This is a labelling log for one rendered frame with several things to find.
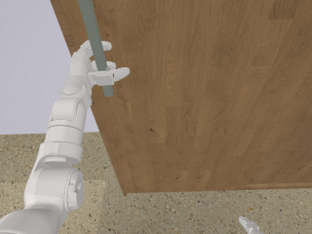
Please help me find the robot left hand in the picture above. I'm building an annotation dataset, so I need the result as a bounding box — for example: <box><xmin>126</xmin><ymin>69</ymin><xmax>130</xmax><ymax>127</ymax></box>
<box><xmin>69</xmin><ymin>40</ymin><xmax>130</xmax><ymax>88</ymax></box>

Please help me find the robot right hand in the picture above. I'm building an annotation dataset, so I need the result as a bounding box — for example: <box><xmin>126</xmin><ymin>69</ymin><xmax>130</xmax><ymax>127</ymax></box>
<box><xmin>239</xmin><ymin>216</ymin><xmax>264</xmax><ymax>234</ymax></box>

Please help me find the handle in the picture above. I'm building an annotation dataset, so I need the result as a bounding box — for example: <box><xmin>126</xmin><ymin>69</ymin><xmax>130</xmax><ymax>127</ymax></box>
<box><xmin>78</xmin><ymin>0</ymin><xmax>114</xmax><ymax>98</ymax></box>

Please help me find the robot left forearm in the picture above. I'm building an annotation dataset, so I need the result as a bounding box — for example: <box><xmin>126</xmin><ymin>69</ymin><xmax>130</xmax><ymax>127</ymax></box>
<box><xmin>23</xmin><ymin>75</ymin><xmax>93</xmax><ymax>206</ymax></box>

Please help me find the robot left upper arm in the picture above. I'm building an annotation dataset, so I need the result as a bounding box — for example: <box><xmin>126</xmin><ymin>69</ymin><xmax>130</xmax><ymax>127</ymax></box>
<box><xmin>0</xmin><ymin>167</ymin><xmax>84</xmax><ymax>234</ymax></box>

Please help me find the wardrobe door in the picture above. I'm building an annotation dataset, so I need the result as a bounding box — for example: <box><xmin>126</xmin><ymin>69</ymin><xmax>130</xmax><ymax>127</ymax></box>
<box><xmin>59</xmin><ymin>0</ymin><xmax>312</xmax><ymax>193</ymax></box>
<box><xmin>247</xmin><ymin>95</ymin><xmax>312</xmax><ymax>184</ymax></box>

